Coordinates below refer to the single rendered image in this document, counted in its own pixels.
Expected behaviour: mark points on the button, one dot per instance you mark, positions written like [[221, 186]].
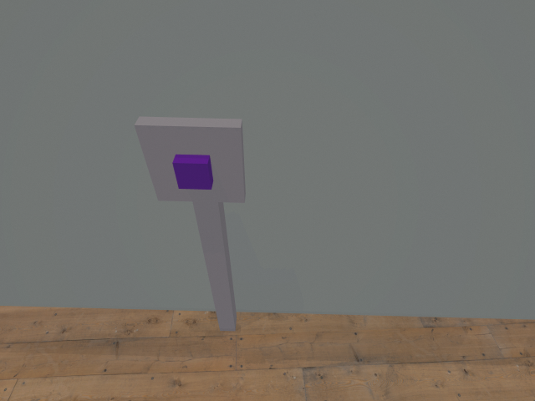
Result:
[[193, 172]]

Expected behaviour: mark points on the panel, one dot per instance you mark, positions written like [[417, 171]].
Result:
[[161, 139]]

